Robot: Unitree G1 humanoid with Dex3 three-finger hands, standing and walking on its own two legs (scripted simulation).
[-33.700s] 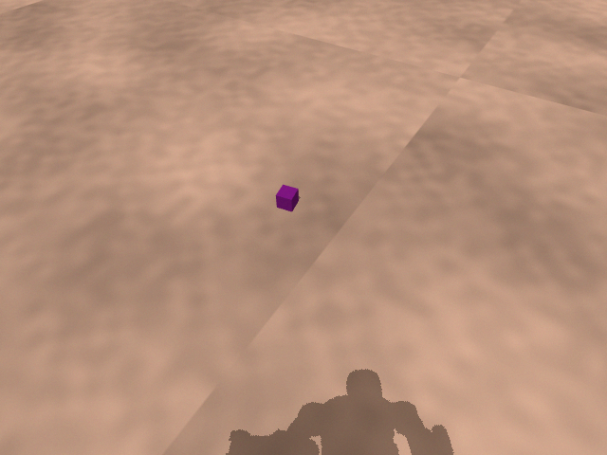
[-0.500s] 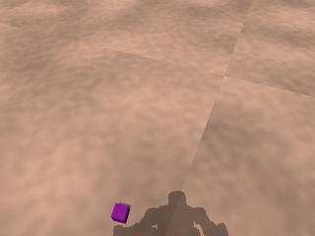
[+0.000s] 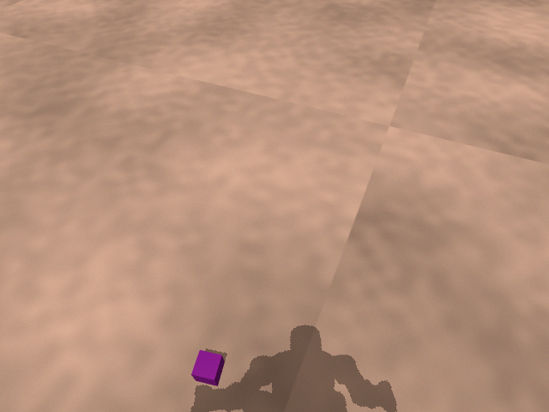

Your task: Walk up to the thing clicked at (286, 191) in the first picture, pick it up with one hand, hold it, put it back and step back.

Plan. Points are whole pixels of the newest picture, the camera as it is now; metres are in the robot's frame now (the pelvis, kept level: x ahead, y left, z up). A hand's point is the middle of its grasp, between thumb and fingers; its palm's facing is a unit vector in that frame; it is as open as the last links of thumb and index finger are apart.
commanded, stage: step back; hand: left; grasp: from above
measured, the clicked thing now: (208, 368) +0.39 +0.23 -0.74
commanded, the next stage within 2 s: none
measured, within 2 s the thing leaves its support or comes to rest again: neither
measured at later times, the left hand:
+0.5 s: hand out of the picture +0.04 +0.28 -0.18, palm faces +0.00 -0.92 -0.40, open 7.4 cm
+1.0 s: hand out of the picture -0.10 +0.26 -0.16, palm faces -0.08 -0.91 -0.41, open 7.4 cm
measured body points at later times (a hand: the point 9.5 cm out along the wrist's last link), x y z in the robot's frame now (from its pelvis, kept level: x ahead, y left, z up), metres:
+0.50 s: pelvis -0.10 +0.01 -0.03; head -0.02 +0.02 +0.41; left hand +0.03 +0.33 -0.15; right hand -0.01 -0.31 -0.15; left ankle -0.12 +0.11 -0.75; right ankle -0.01 -0.14 -0.75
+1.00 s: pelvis -0.21 +0.00 -0.02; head -0.15 -0.02 +0.42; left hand -0.10 +0.31 -0.13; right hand -0.10 -0.32 -0.15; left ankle -0.18 +0.12 -0.70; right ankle -0.21 -0.11 -0.75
